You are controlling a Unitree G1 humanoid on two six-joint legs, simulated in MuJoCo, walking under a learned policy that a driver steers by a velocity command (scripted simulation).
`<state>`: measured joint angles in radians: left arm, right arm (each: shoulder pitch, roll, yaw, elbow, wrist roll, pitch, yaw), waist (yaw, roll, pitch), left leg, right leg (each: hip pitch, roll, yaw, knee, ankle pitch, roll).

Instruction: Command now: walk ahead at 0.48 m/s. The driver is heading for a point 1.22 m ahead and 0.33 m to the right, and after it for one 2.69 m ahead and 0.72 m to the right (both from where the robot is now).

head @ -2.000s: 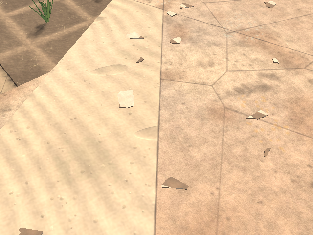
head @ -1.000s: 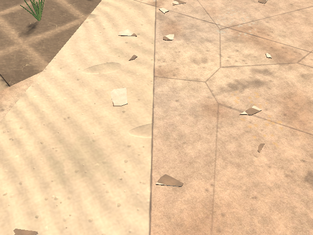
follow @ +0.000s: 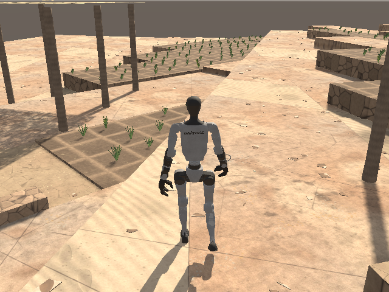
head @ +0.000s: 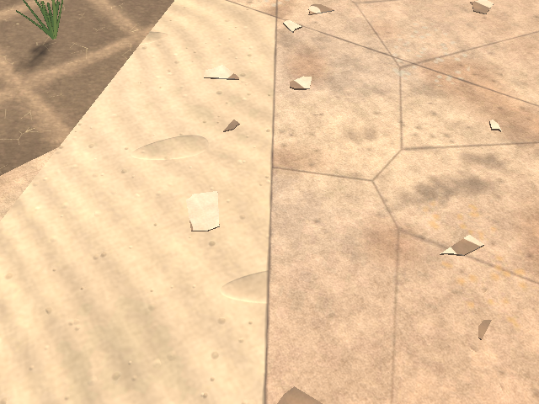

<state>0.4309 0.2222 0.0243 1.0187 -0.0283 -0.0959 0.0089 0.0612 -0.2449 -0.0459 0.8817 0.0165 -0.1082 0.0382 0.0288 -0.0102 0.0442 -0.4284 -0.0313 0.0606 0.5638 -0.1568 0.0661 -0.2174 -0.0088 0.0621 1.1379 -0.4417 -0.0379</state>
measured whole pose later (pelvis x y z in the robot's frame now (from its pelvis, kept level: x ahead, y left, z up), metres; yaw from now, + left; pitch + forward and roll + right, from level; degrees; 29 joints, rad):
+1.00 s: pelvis +0.58 -0.02 +0.00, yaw -4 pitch +2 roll -2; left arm 0.45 0.24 0.07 1.00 -0.02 -0.06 0.01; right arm -0.02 -0.23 -0.04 0.84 0.01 -0.12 0.03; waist 0.08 0.02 0.01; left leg -0.48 0.03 -0.01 0.47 -0.03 0.05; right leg 0.03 0.02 0.02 0.37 -0.43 -0.01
